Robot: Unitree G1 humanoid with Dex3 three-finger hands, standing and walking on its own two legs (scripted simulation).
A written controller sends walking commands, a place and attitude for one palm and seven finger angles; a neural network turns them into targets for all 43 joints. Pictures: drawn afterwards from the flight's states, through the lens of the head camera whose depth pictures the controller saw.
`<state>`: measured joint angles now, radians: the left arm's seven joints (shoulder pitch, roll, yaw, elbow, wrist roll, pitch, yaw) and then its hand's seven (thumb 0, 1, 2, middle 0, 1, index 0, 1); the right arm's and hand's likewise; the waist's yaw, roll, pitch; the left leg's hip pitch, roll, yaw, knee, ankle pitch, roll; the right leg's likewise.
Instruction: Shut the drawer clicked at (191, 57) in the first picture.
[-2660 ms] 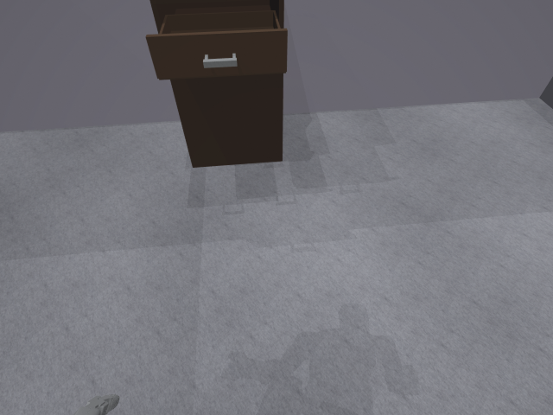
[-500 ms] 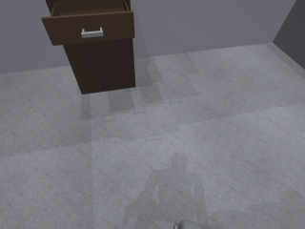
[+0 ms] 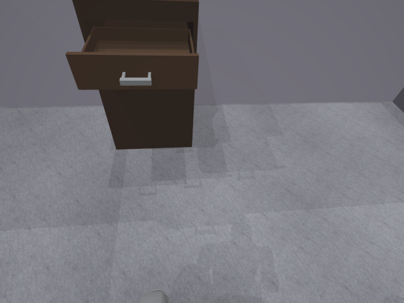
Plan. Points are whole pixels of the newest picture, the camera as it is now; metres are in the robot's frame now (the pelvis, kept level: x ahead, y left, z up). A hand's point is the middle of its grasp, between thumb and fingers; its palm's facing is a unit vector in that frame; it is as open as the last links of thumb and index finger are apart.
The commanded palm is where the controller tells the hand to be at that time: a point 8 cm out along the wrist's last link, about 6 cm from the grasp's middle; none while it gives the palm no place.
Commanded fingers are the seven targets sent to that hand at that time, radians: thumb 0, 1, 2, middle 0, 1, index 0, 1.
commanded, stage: walk to a spot facing it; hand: left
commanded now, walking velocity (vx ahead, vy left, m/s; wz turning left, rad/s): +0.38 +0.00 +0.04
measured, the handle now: (136, 78) +0.82 +0.31 -0.02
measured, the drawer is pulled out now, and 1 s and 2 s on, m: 0.30 0.30 0.30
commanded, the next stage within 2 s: turn to face it in 0.38 s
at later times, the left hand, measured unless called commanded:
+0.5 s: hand (136, 241) +0.29 +0.19 -0.16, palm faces -0.09 -0.98 -0.18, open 7.4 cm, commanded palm none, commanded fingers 0.00 0.90 0.90 -0.20 -0.30 -0.20 -0.30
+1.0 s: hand (150, 213) +0.38 +0.18 -0.18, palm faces +0.11 -0.98 -0.16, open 7.3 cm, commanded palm none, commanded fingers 0.00 0.90 0.90 -0.20 -0.30 -0.20 -0.30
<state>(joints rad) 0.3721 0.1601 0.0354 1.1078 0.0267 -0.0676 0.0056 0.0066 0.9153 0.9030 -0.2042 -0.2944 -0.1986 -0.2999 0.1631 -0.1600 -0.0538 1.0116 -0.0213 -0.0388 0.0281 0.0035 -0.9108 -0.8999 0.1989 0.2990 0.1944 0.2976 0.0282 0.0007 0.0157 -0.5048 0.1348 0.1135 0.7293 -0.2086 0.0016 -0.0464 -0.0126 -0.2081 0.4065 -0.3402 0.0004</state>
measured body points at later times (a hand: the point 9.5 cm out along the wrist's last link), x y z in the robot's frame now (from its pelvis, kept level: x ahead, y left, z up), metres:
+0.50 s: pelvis +0.21 +0.02 +0.01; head +0.22 +0.01 +0.45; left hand +0.29 +0.24 -0.15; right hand +0.11 -0.19 -0.15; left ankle +0.13 +0.11 -0.73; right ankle +0.32 -0.13 -0.69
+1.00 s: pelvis +0.30 +0.00 -0.01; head +0.30 +0.02 +0.44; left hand +0.37 +0.23 -0.17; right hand +0.36 -0.25 -0.15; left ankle +0.32 +0.09 -0.74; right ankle +0.34 -0.13 -0.73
